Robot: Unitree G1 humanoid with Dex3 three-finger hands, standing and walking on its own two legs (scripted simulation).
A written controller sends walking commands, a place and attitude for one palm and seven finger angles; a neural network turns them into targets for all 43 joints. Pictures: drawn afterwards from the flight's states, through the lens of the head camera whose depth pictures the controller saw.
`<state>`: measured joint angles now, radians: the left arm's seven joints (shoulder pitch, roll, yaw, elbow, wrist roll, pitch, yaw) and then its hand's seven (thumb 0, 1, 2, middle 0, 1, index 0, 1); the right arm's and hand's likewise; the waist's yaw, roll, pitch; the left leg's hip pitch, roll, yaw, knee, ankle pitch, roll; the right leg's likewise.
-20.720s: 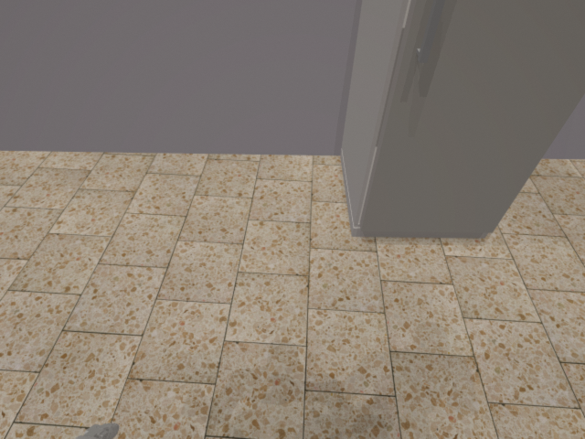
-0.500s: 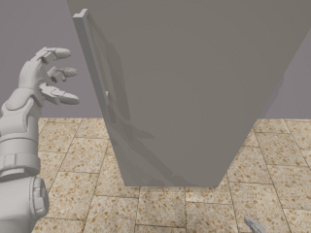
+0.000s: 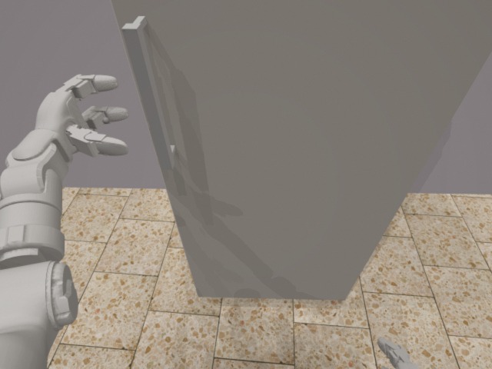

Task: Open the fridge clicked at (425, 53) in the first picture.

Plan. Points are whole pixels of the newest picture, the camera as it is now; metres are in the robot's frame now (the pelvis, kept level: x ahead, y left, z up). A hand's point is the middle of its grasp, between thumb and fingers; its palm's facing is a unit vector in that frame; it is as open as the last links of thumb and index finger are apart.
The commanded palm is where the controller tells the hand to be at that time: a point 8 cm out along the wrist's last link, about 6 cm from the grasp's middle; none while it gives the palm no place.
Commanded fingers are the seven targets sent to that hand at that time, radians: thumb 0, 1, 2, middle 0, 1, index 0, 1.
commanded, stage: move the hooked fingers beside the handle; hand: left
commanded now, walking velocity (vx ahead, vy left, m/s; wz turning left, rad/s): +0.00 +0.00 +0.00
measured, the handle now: (156, 103) +0.49 +0.18 +0.20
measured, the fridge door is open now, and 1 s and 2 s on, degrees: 0 0 0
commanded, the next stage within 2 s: feel for the door with the fingertips in 0.56 s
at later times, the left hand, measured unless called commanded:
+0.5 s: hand (115, 122) +0.43 +0.23 +0.21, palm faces +0.02 -1.00 +0.00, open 14.0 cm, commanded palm +0.40 +0.28 +0.21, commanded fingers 0.00 -0.50 0.30 -0.30 -1.20 -0.30 -1.20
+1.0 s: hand (132, 123) +0.43 +0.20 +0.20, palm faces +0.00 -1.00 +0.01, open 14.0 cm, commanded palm +0.40 +0.25 +0.21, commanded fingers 0.00 -0.50 0.30 -0.30 -1.20 -0.30 -1.20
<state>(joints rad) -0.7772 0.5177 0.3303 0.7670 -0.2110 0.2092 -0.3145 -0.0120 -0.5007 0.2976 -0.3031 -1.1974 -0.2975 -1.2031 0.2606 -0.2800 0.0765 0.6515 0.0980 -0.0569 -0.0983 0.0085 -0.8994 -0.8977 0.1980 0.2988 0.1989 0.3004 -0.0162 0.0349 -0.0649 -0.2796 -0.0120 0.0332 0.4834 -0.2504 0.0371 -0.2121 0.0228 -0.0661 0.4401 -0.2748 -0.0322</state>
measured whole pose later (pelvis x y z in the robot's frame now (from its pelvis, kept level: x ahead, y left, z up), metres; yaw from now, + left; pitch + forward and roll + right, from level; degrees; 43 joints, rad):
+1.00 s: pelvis +0.01 +0.00 +0.00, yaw -1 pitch +3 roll -1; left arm -0.72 0.42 0.30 0.64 -0.21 0.20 -0.25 -0.01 -0.50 0.30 -0.30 -1.20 -0.30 -1.20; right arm 0.26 -0.28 0.06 0.64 0.09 -0.05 -0.08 0.01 -0.90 -0.90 0.20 0.30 0.20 0.30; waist -0.02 0.05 -0.06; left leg -0.29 -0.02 0.04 0.49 -0.27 0.04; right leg -0.22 0.02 -0.05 0.45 -0.29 -0.03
